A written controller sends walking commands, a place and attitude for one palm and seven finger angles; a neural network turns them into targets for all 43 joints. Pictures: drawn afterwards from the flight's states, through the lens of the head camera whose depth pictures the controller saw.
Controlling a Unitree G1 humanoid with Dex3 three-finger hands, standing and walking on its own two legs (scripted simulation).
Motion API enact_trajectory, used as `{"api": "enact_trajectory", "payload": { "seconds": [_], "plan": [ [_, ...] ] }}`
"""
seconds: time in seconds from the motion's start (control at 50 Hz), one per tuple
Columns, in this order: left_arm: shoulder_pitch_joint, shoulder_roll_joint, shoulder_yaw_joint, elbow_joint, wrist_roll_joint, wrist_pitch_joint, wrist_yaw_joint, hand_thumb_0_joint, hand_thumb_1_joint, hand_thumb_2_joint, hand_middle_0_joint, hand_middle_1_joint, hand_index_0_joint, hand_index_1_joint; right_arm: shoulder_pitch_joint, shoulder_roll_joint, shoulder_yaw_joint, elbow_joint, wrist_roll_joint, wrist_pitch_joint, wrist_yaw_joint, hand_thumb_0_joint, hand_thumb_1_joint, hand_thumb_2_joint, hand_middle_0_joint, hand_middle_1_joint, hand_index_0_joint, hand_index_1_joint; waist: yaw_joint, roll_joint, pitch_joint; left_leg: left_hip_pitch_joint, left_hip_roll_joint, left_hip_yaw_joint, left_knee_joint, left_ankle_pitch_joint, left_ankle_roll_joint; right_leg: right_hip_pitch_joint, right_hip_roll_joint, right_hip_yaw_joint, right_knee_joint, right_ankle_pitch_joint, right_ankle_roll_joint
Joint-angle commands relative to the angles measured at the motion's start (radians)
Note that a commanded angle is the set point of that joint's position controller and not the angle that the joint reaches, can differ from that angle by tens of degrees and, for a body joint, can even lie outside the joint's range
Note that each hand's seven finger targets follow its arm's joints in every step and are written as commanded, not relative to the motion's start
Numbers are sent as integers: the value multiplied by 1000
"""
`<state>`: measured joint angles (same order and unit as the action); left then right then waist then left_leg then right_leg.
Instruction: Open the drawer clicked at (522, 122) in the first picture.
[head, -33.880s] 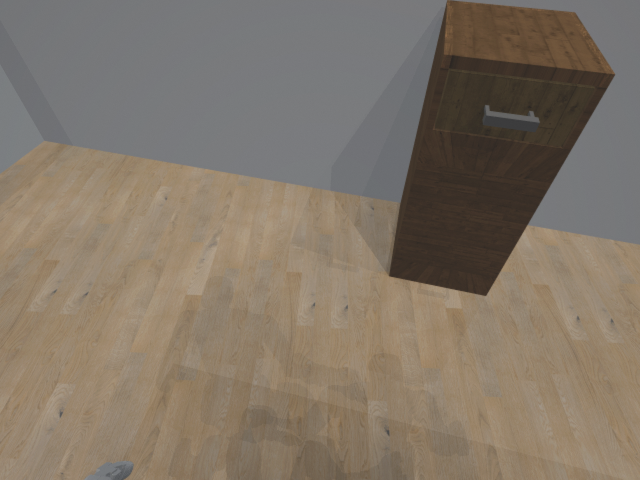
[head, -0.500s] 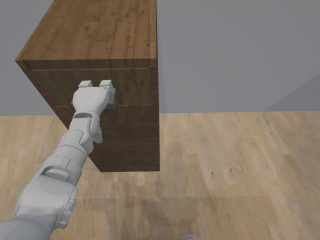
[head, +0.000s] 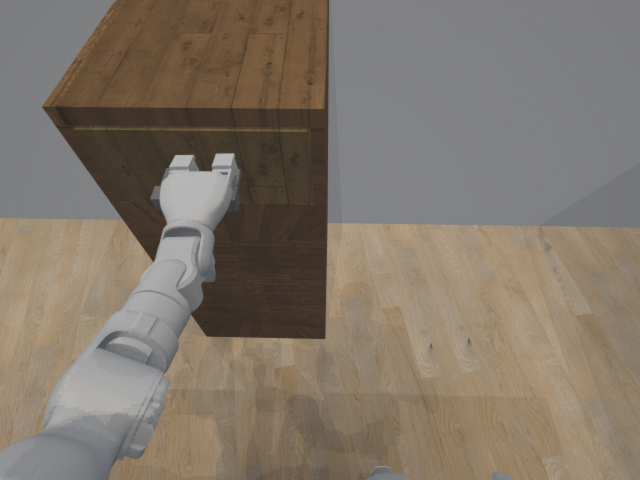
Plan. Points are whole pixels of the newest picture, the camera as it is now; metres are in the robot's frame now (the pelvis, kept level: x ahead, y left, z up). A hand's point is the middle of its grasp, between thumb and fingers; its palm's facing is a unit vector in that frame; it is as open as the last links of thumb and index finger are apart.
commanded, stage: lower the fingers behind the handle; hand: left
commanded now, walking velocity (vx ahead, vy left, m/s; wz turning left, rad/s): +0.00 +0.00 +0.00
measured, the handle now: (199, 187) +0.53 +0.18 +0.02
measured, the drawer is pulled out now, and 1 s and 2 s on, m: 0.00 0.00 0.00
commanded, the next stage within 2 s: lift the fingers back up to retry in 0.18 s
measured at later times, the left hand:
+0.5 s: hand (205, 219) +0.46 +0.16 +0.03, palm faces -0.01 -0.02 -1.00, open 14.1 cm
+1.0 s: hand (191, 191) +0.46 +0.16 +0.09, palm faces +0.00 -0.04 -1.00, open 13.8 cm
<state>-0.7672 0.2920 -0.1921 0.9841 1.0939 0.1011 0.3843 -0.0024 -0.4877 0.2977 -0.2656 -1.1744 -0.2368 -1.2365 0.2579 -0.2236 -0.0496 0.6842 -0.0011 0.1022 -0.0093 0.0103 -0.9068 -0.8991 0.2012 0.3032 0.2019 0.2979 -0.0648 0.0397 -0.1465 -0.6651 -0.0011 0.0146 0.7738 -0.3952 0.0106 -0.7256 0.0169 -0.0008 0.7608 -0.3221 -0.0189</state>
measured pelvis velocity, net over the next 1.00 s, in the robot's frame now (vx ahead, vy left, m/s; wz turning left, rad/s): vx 0.01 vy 0.01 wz -0.01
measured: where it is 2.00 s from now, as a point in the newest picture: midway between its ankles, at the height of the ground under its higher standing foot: outside the picture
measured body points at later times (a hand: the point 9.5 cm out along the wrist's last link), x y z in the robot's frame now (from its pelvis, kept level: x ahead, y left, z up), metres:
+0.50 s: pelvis +0.00 +0.00 +0.00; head +0.07 -0.01 +0.45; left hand +0.45 +0.16 +0.08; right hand +0.04 -0.26 -0.13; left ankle -0.02 +0.11 -0.71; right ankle +0.02 -0.11 -0.71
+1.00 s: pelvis +0.01 +0.01 +0.02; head +0.05 -0.01 +0.47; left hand +0.45 +0.16 +0.14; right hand +0.11 -0.25 -0.11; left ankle -0.02 +0.11 -0.71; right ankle +0.02 -0.11 -0.71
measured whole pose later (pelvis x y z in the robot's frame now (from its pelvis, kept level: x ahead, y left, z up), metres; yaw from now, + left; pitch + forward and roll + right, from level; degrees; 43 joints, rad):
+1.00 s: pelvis +0.01 +0.01 +0.02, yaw -1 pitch +11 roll +0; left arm -0.69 0.33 -0.18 0.78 1.03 0.06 0.21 0.00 -0.49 0.30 -0.31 -1.20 -0.32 -1.20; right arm 0.25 -0.24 -0.05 0.67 0.02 0.11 -0.02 0.01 -0.91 -0.90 0.20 0.30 0.20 0.30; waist -0.03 0.05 -0.12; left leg -0.44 -0.01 0.03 0.60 -0.35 0.02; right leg -0.51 0.01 0.02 0.61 -0.28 -0.01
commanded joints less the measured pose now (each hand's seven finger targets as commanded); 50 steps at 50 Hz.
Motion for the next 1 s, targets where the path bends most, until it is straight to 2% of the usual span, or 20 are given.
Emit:
{"api": "enact_trajectory", "payload": {
  "seconds": [0.0, 0.04, 0.1, 0.14, 0.26, 0.32, 0.38, 0.44, 0.5, 0.54, 0.56, 0.58, 0.6, 0.66, 0.68, 0.78, 0.82, 0.84, 0.94, 0.98],
  "plan": [
    [-301, 128, 31, -94, -4, -24, -36, 0, -500, 300, -300, -1200, -300, -1200, 88, -150, -46, -86, -3, -19, -23, 0, -900, -900, 200, 300, 200, 300, -35, -101, -298, 111, -30, 24, -67, 264, 28, 246, 22, -4, -85, 274, -15],
    [-274, 152, 50, -101, 0, -44, -40, 0, -500, 300, -300, -1200, -300, -1200, 92, -148, -44, -91, -3, -22, -26, 0, -900, -900, 200, 300, 200, 300, -24, -93, -311, 106, -29, 28, -60, 262, 28, 252, 20, 2, -77, 279, -13],
    [-276, 119, 26, -115, -1, -64, -40, 0, -500, 300, -300, -1200, -300, -1200, 97, -147, -46, -94, -4, -26, -22, 0, -900, -900, 200, 300, 200, 300, -27, -86, -302, 97, -31, 25, -56, 254, 27, 237, 22, 0, -78, 268, -16],
    [-275, 161, 55, -123, 7, -70, -30, 0, -500, 300, -300, -1200, -300, -1200, 103, -149, -45, -92, -1, -29, -23, 0, -900, -900, 200, 300, 200, 300, -20, -71, -308, 88, -29, 27, -52, 251, 26, 232, 21, 4, -71, 264, -16],
    [-309, 150, 43, -111, 14, -57, -1, 0, -500, 300, -300, -1200, -300, -1200, 119, -149, -52, -75, -1, -35, -17, 0, -900, -900, 200, 300, 200, 300, -34, -70, -314, 88, -27, 26, -48, 243, 25, 211, 24, 2, -71, 245, -15],
    [-368, 243, 110, -178, 14, -50, 12, 0, -500, 300, -300, -1200, -300, -1200, 115, -154, -55, -79, -1, -32, -22, 0, -900, -900, 200, 300, 200, 300, -15, -32, -387, 123, -27, 26, -63, 268, 26, 269, 24, 7, -74, 263, -17],
    [-399, 217, 86, -222, 3, -46, 12, 0, -500, 300, -300, -1200, -300, -1200, 105, -147, -53, -82, 1, -34, -23, 0, -900, -900, 200, 300, 200, 300, -16, -3, -399, 165, -26, 27, -78, 299, 25, 286, 26, 1, -86, 283, -17],
    [-402, 275, 133, -237, -8, -51, 7, 0, -500, 300, -300, -1200, -300, -1200, 99, -150, -51, -81, 4, -34, -30, 0, -900, -900, 200, 300, 200, 300, -11, -35, -402, 179, -25, 26, -94, 307, 28, 328, 26, 4, -103, 295, -14],
    [-414, 291, 146, -274, -20, -70, -3, 0, -500, 300, -300, -1200, -300, -1200, 83, -151, -49, -88, 6, -39, -39, 0, -900, -900, 200, 300, 200, 300, -6, -45, -392, 199, -24, 21, -120, 317, 28, 357, 25, 2, -119, 300, -15],
    [-413, 294, 145, -283, -16, -80, -7, 0, -500, 300, -300, -1200, -300, -1200, 81, -150, -49, -84, 10, -44, -40, 0, -900, -900, 200, 300, 200, 300, -6, -25, -366, 221, -22, 21, -128, 334, 28, 344, 27, 0, -124, 306, -16],
    [-428, 265, 117, -304, -15, -85, -8, 0, -500, 300, -300, -1200, -300, -1200, 79, -148, -49, -88, 7, -48, -37, 0, -900, -900, 200, 300, 200, 300, -8, -10, -368, 239, -21, 23, -132, 345, 27, 339, 27, -3, -130, 304, -15],
    [-409, 281, 136, -295, -15, -84, -9, 0, -500, 300, -300, -1200, -300, -1200, 82, -149, -51, -85, 10, -47, -37, 0, -900, -900, 200, 300, 200, 300, -4, -28, -362, 245, -19, 18, -139, 348, 26, 344, 29, -6, -132, 302, -17],
    [-420, 283, 133, -315, -14, -85, -12, 0, -500, 300, -300, -1200, -300, -1200, 75, -151, -51, -88, 10, -48, -36, 0, -900, -900, 200, 300, 200, 300, 0, -2, -374, 262, -20, 20, -142, 370, 23, 354, 28, -5, -135, 313, -20],
    [-398, 199, 67, -304, -23, -67, -27, 0, -500, 300, -300, -1200, -300, -1200, 71, -148, -51, -86, 12, -50, -27, 0, -900, -900, 200, 300, 200, 300, -7, -12, -345, 302, -14, 17, -154, 394, 20, 325, 31, -20, -148, 306, -19],
    [-413, 226, 86, -305, -28, -60, -33, 0, -500, 300, -300, -1200, -300, -1200, 72, -153, -52, -82, 15, -47, -25, 0, -900, -900, 200, 300, 200, 300, -8, -28, -341, 304, -12, 14, -162, 385, 19, 332, 32, -19, -153, 301, -19],
    [-403, 210, 66, -339, -45, -33, -85, 0, -500, 300, -300, -1200, -300, -1200, 43, -152, -47, -100, 18, -34, -25, 0, -900, -900, 200, 300, 200, 300, 10, -33, -351, 336, -17, 19, -186, 426, 23, 389, 27, -18, -170, 342, -19],
    [-385, 240, 88, -366, -49, -34, -105, 0, -500, 300, -300, -1200, -300, -1200, 33, -154, -45, -105, 18, -27, -26, 0, -900, -900, 200, 300, 200, 300, 20, -32, -350, 355, -15, 17, -189, 479, 23, 412, 25, -18, -171, 382, -21],
    [-377, 220, 70, -385, -52, -33, -117, 0, -500, 300, -300, -1200, -300, -1200, 25, -153, -42, -112, 19, -24, -26, 0, -900, -900, 200, 300, 200, 300, 19, -46, -352, 361, -17, 17, -190, 489, 24, 421, 25, -19, -174, 392, -18],
    [-266, 242, 98, -368, -55, -38, -153, 0, -500, 300, -300, -1200, -300, -1200, -1, -153, -33, -124, 21, -9, -27, 0, -900, -900, 200, 300, 200, 300, 42, -93, -290, 334, -18, 27, -211, 488, 21, 456, 19, -17, -188, 420, -17],
    [-272, 224, 76, -394, -54, -44, -159, 0, -500, 300, -300, -1200, -300, -1200, -16, -150, -31, -131, 23, -6, -25, 0, -900, -900, 200, 300, 200, 300, 38, -93, -272, 332, -19, 29, -219, 457, 21, 449, 17, -14, -198, 402, -16]
  ]
}}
